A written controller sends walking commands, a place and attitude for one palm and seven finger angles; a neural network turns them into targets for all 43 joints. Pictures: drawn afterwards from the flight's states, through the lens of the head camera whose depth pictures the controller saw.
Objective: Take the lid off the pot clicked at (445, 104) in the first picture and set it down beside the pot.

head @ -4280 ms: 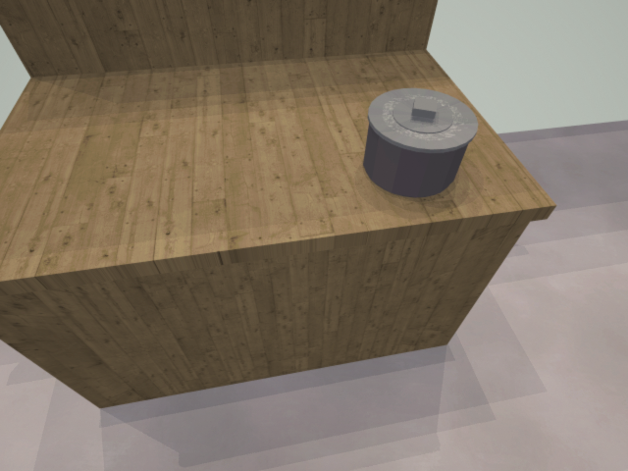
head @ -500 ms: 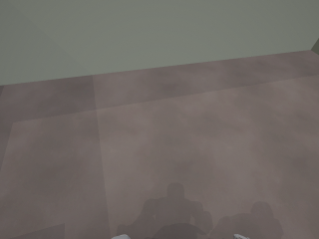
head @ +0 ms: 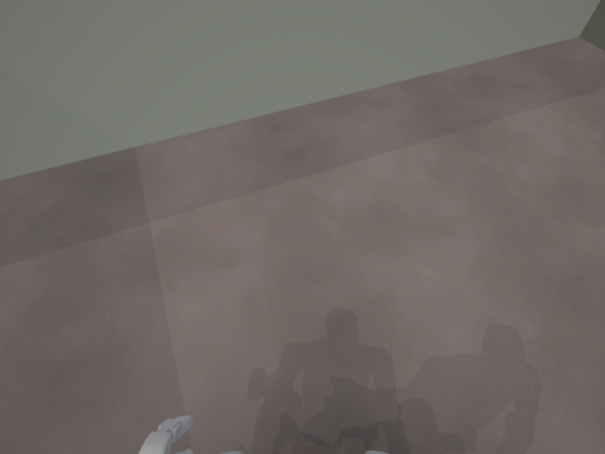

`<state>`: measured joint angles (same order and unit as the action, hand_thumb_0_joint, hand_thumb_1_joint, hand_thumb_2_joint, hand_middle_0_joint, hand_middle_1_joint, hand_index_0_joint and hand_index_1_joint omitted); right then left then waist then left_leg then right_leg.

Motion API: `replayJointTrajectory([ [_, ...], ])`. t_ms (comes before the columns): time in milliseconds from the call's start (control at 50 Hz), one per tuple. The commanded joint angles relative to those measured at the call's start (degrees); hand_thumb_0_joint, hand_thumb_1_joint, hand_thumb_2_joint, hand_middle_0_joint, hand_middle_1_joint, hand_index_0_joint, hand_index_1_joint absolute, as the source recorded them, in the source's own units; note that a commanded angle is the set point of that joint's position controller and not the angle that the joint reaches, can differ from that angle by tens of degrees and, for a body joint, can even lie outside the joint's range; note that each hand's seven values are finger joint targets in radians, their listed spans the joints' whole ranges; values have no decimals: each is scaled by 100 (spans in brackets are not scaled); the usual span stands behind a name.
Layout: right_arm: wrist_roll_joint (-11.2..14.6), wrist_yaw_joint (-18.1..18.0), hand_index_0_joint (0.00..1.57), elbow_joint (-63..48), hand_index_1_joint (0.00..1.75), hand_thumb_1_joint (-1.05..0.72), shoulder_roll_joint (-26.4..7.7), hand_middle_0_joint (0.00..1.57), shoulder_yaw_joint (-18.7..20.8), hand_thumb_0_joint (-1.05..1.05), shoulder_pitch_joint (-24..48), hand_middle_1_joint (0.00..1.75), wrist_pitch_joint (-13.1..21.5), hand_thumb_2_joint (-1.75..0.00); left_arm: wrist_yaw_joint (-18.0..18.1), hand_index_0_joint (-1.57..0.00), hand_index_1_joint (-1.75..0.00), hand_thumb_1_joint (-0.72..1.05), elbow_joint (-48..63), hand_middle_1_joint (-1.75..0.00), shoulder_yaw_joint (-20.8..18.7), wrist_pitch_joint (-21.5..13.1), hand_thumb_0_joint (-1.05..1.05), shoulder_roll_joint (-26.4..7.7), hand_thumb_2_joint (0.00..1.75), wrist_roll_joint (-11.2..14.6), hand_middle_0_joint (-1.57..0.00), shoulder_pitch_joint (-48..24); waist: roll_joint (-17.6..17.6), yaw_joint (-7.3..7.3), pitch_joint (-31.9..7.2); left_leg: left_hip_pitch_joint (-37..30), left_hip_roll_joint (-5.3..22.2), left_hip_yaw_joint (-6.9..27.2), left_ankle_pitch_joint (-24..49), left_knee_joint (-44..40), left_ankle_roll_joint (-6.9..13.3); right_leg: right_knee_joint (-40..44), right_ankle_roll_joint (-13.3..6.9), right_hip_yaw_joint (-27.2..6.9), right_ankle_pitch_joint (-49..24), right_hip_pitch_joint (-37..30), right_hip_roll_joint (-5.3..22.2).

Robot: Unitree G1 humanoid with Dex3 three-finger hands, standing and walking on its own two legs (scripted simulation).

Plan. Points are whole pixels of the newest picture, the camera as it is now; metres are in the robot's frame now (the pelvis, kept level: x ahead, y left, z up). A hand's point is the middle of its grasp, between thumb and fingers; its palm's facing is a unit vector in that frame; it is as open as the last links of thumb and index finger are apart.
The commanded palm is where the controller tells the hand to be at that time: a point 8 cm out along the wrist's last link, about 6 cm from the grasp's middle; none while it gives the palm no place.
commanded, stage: turn to face it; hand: left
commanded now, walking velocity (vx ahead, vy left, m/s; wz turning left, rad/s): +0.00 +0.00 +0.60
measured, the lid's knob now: out of the picture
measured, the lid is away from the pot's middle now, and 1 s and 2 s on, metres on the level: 0.00 0.00 0.00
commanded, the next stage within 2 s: none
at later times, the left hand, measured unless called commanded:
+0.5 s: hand out of the picture +0.06 +0.26 -0.16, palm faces +0.30 -0.91 -0.27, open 7.4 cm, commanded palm none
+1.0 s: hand out of the picture -0.04 +0.16 -0.16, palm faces +0.59 -0.77 -0.26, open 7.4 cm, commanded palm none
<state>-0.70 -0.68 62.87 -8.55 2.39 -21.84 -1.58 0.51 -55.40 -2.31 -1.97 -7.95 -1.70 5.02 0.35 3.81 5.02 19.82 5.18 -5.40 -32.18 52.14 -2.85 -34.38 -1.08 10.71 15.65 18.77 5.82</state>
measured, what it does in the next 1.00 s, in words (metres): steps on the spot, turning left: left foot, then right foot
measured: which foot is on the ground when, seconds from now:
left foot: up 0.00-0.24, down 0.26-0.66, up 0.68-1.00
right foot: down 0.00-0.26, up 0.28-0.64, down 0.66-1.00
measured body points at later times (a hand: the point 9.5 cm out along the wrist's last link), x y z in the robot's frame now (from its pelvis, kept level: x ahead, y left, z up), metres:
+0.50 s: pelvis +0.03 +0.02 +0.00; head +0.07 +0.04 +0.45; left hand +0.05 +0.30 -0.14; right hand +0.20 -0.22 -0.12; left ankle +0.05 +0.12 -0.73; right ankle +0.06 -0.14 -0.66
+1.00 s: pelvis +0.05 -0.03 +0.00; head +0.10 +0.01 +0.45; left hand -0.07 +0.20 -0.14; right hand +0.30 -0.16 -0.14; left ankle -0.03 +0.08 -0.70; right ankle +0.08 -0.14 -0.73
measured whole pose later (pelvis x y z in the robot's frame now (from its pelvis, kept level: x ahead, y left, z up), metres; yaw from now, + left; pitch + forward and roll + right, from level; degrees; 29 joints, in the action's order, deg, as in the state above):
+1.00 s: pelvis +0.05 -0.03 +0.00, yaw +36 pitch +1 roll +2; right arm -0.7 2.3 51.2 -14.2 3.7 -4.7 -4.3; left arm 1.1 -50.0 -2.2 1.5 -11.9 -1.9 15.1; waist -1.7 -1.4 7.6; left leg 22.7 1.4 -4.3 -24.9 46.4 -3.2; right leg -33.0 0.8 12.9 20.7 12.0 8.8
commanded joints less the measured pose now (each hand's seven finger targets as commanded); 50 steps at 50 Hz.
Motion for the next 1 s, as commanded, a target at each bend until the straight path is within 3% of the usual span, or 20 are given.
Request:
replayJointTrajectory([
  [0, 19, 28, 20, -685, 30, -90, -423, 20, 176, 0, 408, 30, 70, -90, 202, -20, -30, 90, 113, -30, -314, 89, 0, -1092, 90, 17, -20, 782, -873, -502, -901, 1187, 180, 234, 238, 1168, -56, 1207, -668, -909, -3303, -1558, 1788],
  [60, -28, 105, 20, -744, 30, -90, -320, 20, 187, 0, 389, 30, -33, -90, 198, -20, -30, 90, 308, -30, -311, 135, 0, -1082, 90, 0, -20, 411, -1026, -299, -435, 821, 133, -39, 697, 660, -75, 1491, -499, -383, -2021, -611, 1662],
  [120, -34, 170, 20, -967, 30, -90, -364, 20, 213, 0, 594, 30, -13, -90, 188, -20, -30, 90, 455, -30, -377, 178, 0, -1163, 90, -21, -20, 332, -1168, -333, -347, 566, 98, -209, 870, -220, -23, 1304, -433, -209, -1516, -481, 1693],
  [180, -55, 186, 20, -1160, 30, -90, -544, 20, 264, 0, 598, 30, 31, -90, 131, -20, -30, 90, 540, -30, -416, 243, 0, -1297, 90, 24, -20, 381, -898, -251, -519, -54, -146, -496, 1576, -1346, 29, 599, -228, 50, -1418, -511, 1569],
  [200, -63, 189, 20, -1183, 30, -90, -743, 20, 317, 0, 402, 30, 51, -90, 115, -20, -30, 90, 579, -30, -419, 283, 0, -1237, 90, 57, -20, 383, -408, -129, -641, -677, -104, -341, 2064, -1999, 100, -18, -46, 125, -1036, -164, 1453],
  [220, -84, 161, 20, -1218, 30, -90, -1290, 20, 450, 0, 59, 30, 101, -90, 66, -20, -30, 90, 772, -30, -399, 323, 0, -1027, 90, 89, -20, 419, 1033, 72, -832, -1243, 736, 1127, 3050, -2741, 570, -1275, 354, 327, 161, 649, 848],
  [240, -92, 104, 20, -1257, 30, -90, -1860, 20, 582, 0, -228, 30, 125, -90, 41, -20, -30, 90, 1112, -30, -314, 333, 0, -739, 90, 108, -20, 152, 2230, 260, -830, -1598, 2071, 3027, 4671, -3359, 1432, -2694, 722, 25, 2587, 1795, 122],
  [260, -77, 45, 20, -1157, 30, -90, -1914, 20, 563, 0, -337, 30, 126, -90, 76, -20, -30, 90, 1193, -30, -296, 367, 0, -914, 90, 20, -20, -114, 1566, 333, -1100, -1587, 2112, 3233, 4023, -3326, 1634, -3468, 612, -782, 2342, 1888, 75],
  [320, -78, -13, 20, -1563, 30, -90, -1529, 20, 437, 0, 868, 30, 164, -90, 25, -20, -30, 90, 932, -30, -371, 345, 0, -990, 90, 23, -20, 117, 812, -183, -890, -972, 1308, 2228, 3037, -3282, 1230, -3764, 650, -1141, 900, 1859, 158],
  [380, -53, 6, 20, -1687, 30, -90, -1557, 20, 418, 0, 1175, 30, 168, -90, 2, -20, -30, 90, 815, -30, -351, 413, 0, -1036, 90, 53, -20, 439, 770, -314, -884, -700, 900, 1688, 2887, -3368, 1107, -3043, 698, -1071, 641, 1288, 41],
  [520, -72, 62, 20, -1691, 30, -90, -1740, 20, 524, 0, 1084, 30, 40, -90, 32, -20, -30, 90, 1021, -30, -297, 378, 0, -1028, 90, 88, -20, 394, 845, -161, -918, -801, 799, 2271, 2599, -3276, 1223, -1355, 619, -992, 947, 688, -316],
  [600, -25, 89, 20, -1829, 30, -90, -1688, 20, 545, 0, 1466, 30, -45, -90, 69, -20, -30, 90, 913, -30, -322, 293, 0, -1184, 90, 121, -20, 1115, 770, -487, -1019, -20, 372, 2264, 2629, -2729, 891, 478, 512, -822, 124, -786, -519],
  [620, 17, 113, 20, -1909, 30, -90, -1447, 20, 517, 0, 1557, 30, -64, -90, 101, -20, -30, 90, 903, -30, -383, 252, 0, -1424, 90, 79, -20, 1378, 125, -643, -954, 671, -39, 1946, 1911, -2068, 569, 1513, 317, -1318, 170, -1374, 45],
  [640, 51, 140, 20, -2045, 30, -90, -964, 20, 424, 0, 1519, 30, -69, -90, 148, -20, -30, 90, 968, -30, -493, 210, 0, -2018, 90, -25, -20, 1374, -1633, -670, -708, 1884, -921, 811, 487, -604, 33, 2250, -346, -3211, 481, -1681, 1735],
  [660, -43, 140, 20, -2107, 30, -90, -1158, 20, 446, 0, 1634, 30, -60, -90, 154, -20, -30, 90, 1109, -30, -428, 253, 0, -2128, 90, 20, -20, 1060, -1348, -652, -564, 1758, -733, 908, -99, 679, 44, 2232, -771, -3232, 199, -827, 2328],
  [680, -75, 148, 20, -1998, 30, -90, -1177, 20, 463, 0, 1674, 30, -103, -90, 184, -20, -30, 90, 1116, -30, -424, 203, 0, -1831, 90, 48, -20, 825, -1395, -494, -486, 1783, -582, 1100, 125, 1280, 80, 2060, -695, -2982, -343, -673, 1970],
  [720, -63, 209, 20, -1748, 30, -90, -1154, 20, 439, 0, 1413, 30, -137, -90, 172, -20, -30, 90, 1166, -30, -306, 167, 0, -1460, 90, 45, -20, 414, -1045, -225, -301, 1710, -376, 853, 743, 1834, -41, 1541, -552, -1807, -1628, -789, 1400],
  [760, -38, 242, 20, -1705, 30, -90, -1018, 20, 357, 0, 1503, 30, -121, -90, 162, -20, -30, 90, 1093, -30, -271, 128, 0, -1373, 90, 31, -20, 748, -1058, -381, -476, 1646, -392, 538, 789, 1446, -160, 1173, -531, -1242, -2947, -1367, 1222],
  [900, 16, 276, 20, -1824, 30, -90, -897, 20, 229, 0, 2192, 30, -119, -90, 146, -20, -30, 90, 851, -30, -341, 212, 0, -1691, 90, 1, -20, 1325, -1286, -740, -520, 819, -422, -4, 670, -293, -103, 978, -553, -805, -3417, -1606, 1459],
  [980, 10, 240, 20, -1782, 30, -90, -965, 20, 224, 0, 1862, 30, -28, -90, 122, -20, -30, 90, 821, -30, -407, 249, 0, -1791, 90, 23, -20, 1210, -1224, -580, -812, -61, -543, -260, 1186, -1760, 43, 368, -320, -464, -3497, -1593, 1477],
])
